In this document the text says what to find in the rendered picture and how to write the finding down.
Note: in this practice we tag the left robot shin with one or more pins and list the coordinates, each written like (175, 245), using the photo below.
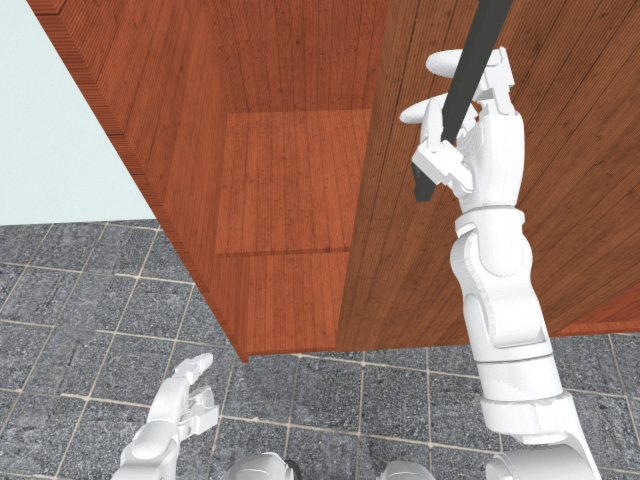
(273, 453)

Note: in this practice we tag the right robot forearm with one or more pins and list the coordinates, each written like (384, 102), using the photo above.
(522, 392)

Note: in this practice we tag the handle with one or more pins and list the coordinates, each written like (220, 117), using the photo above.
(485, 29)

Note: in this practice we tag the right robot upper arm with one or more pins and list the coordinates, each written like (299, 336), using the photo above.
(553, 462)

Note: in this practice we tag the robot left thigh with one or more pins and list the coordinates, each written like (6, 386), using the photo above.
(259, 467)

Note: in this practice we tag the left robot forearm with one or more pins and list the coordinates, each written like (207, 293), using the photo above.
(152, 454)

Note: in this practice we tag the robot right hand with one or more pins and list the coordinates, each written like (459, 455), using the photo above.
(493, 148)

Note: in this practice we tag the robot left hand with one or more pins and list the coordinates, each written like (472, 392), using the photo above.
(192, 413)

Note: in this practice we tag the wardrobe door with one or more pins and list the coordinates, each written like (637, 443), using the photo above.
(576, 69)
(625, 307)

